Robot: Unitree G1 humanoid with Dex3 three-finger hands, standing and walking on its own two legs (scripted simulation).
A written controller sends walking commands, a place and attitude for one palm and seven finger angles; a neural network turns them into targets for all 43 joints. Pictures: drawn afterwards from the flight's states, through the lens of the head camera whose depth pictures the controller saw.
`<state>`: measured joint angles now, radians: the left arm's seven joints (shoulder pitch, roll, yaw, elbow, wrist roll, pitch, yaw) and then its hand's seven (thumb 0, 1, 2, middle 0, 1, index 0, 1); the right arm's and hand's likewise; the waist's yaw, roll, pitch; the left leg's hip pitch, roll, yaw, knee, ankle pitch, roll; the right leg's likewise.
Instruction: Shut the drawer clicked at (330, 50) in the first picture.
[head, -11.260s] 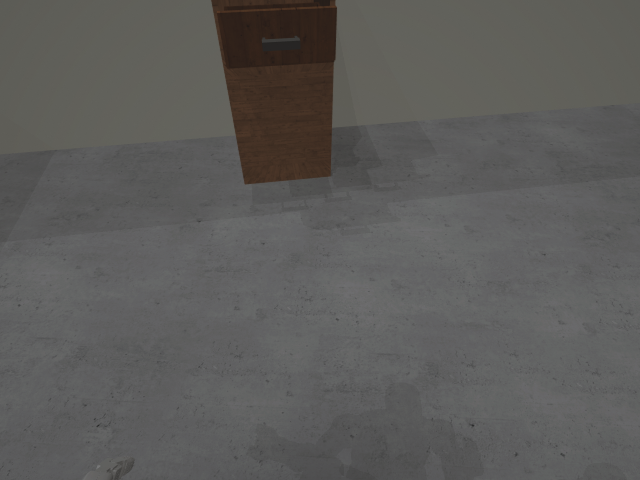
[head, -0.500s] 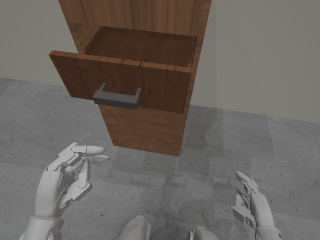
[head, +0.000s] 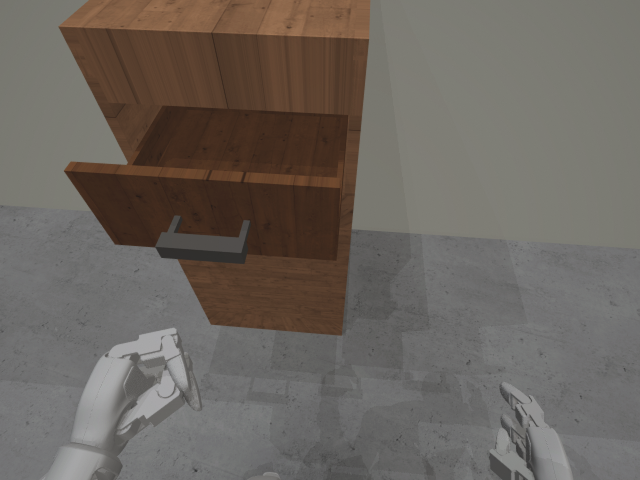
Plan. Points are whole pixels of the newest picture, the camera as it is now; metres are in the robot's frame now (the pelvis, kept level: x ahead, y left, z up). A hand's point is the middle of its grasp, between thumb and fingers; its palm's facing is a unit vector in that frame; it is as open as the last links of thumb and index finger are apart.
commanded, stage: raise the hand and make a fist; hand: left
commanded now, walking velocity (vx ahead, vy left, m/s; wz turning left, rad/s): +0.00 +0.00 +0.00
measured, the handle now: (207, 235) +0.44 +0.20 +0.02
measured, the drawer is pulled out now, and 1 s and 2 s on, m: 0.16 0.16 0.16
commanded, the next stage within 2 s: bring the fist close to the handle in 0.78 s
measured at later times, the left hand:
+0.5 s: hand (171, 333) +0.24 +0.16 +0.13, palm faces -0.03 -1.00 -0.06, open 3.3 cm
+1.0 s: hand (182, 341) +0.24 +0.16 +0.11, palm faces -0.05 -1.00 -0.06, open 3.3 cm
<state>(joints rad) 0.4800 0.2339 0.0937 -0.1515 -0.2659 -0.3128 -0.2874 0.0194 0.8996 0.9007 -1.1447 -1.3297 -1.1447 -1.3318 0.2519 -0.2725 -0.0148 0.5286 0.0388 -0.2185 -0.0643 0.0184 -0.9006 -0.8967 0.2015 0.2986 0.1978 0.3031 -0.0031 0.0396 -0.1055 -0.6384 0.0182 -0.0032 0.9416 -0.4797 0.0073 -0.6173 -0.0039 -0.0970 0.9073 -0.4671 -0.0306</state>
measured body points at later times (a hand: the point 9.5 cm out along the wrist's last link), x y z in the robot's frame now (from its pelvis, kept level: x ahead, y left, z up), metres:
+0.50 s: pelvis +0.00 +0.01 +0.02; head +0.01 -0.01 +0.47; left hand +0.24 +0.21 +0.13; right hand +0.17 -0.22 -0.05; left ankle -0.01 +0.11 -0.69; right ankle -0.01 -0.10 -0.69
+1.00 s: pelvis +0.00 +0.00 +0.02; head +0.01 -0.02 +0.47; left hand +0.24 +0.21 +0.11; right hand +0.17 -0.23 -0.05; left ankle -0.01 +0.11 -0.69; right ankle -0.01 -0.10 -0.69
